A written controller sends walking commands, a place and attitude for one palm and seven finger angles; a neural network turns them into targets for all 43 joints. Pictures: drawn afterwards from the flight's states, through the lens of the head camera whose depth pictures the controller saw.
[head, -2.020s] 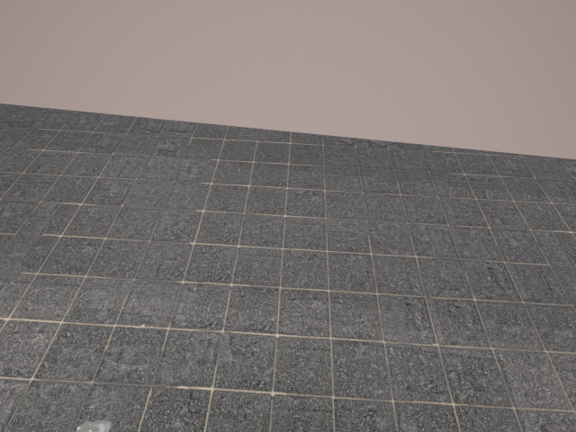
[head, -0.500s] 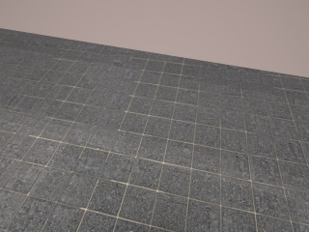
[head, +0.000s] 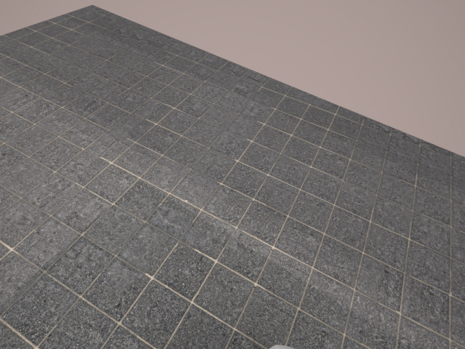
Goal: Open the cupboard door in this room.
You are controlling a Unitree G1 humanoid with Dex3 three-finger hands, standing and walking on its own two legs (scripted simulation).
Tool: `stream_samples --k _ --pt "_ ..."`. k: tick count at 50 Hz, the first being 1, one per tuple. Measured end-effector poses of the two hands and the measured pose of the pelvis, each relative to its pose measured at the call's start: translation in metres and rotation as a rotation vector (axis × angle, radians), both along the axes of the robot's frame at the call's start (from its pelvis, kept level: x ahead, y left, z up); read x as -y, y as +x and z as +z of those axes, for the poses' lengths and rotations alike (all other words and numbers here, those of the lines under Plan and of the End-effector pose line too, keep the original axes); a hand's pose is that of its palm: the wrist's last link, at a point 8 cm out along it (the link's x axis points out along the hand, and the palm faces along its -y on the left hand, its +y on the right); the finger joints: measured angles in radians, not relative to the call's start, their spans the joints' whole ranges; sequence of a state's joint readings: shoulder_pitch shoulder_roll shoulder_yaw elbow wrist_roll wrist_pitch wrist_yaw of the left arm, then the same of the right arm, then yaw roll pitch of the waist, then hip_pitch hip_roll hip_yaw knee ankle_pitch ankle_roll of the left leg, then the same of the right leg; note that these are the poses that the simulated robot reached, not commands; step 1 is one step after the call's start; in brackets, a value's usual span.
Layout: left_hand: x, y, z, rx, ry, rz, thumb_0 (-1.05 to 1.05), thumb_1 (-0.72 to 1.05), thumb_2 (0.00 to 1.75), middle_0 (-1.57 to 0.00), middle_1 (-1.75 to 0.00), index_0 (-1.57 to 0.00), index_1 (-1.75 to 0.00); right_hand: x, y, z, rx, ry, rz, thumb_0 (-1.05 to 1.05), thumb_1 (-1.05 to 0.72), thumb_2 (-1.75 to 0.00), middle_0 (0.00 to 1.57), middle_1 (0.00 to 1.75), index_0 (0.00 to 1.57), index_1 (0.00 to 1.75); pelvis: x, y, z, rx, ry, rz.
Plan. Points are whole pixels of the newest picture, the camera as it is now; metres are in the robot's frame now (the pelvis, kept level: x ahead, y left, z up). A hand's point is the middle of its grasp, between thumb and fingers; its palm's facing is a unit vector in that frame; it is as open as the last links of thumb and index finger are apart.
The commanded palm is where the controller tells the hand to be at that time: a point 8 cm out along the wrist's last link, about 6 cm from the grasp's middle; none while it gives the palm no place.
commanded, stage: turn or walk to find it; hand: left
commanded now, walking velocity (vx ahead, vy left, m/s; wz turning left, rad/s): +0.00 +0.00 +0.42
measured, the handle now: out of the picture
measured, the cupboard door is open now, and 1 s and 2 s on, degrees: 0 0 0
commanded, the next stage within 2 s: none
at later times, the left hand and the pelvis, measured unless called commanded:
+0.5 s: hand out of the picture -0.02 +0.18 -0.16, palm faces +0.24 -0.94 -0.23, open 7.4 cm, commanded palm none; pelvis -0.03 -0.02 +0.01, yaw +13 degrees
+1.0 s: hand out of the picture -0.03 +0.21 -0.15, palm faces +0.43 -0.86 -0.27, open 7.4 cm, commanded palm none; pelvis -0.04 -0.02 +0.00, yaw +24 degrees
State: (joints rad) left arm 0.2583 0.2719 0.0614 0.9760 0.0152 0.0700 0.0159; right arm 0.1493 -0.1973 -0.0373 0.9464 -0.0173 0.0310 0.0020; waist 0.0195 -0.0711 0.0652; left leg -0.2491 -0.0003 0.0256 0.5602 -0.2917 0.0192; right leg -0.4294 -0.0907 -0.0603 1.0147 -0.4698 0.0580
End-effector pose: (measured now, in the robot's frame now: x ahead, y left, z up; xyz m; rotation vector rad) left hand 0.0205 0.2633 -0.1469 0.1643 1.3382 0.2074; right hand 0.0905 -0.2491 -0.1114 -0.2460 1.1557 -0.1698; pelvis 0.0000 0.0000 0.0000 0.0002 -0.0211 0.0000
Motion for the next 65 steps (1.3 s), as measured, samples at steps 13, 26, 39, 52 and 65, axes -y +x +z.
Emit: stream_samples --k 13,26,39,52,65 --pt "0.025 0.000 0.026 0.153 0.061 0.050 0.01 0.91 0.90 -0.20 -0.30 -0.20 -0.30 0.007 -0.020 -0.032 -0.063 0.094 0.049 0.01 -0.91 -0.90 0.20 0.30 0.21 0.30 0.022 -0.019 -0.004 -0.007 0.006 0.105" --pt "0.039 -0.060 0.019 0.101 0.008 0.182 0.01 0.90 0.90 -0.20 -0.30 -0.21 -0.30 0.014 -0.022 -0.018 -0.164 0.031 0.152 0.01 -0.91 -0.90 0.20 0.30 0.20 0.29 0.020 -0.030 0.004 -0.008 0.016 0.242" --pt "-0.004 -0.112 0.006 0.029 -0.003 0.324 0.01 0.91 0.90 -0.20 -0.30 -0.20 -0.30 -0.049 0.006 -0.004 -0.068 0.005 0.303 0.01 -0.91 -0.90 0.20 0.30 0.20 0.29 -0.008 -0.044 0.005 -0.024 -0.013 0.339" --pt "0.019 -0.080 0.033 0.196 0.099 0.355 0.01 0.91 0.90 -0.20 -0.30 -0.20 -0.30 -0.027 0.015 -0.035 -0.110 0.083 0.359 0.01 -0.91 -0.90 0.20 0.30 0.21 0.30 0.024 -0.040 -0.002 -0.021 0.013 0.444" --pt "0.071 -0.147 0.030 0.117 0.049 0.507 0.01 0.90 0.90 -0.20 -0.30 -0.21 -0.30 -0.015 0.043 -0.020 -0.153 0.021 0.486 0.01 -0.91 -0.90 0.20 0.30 0.20 0.29 0.037 -0.046 0.008 -0.007 0.031 0.578"
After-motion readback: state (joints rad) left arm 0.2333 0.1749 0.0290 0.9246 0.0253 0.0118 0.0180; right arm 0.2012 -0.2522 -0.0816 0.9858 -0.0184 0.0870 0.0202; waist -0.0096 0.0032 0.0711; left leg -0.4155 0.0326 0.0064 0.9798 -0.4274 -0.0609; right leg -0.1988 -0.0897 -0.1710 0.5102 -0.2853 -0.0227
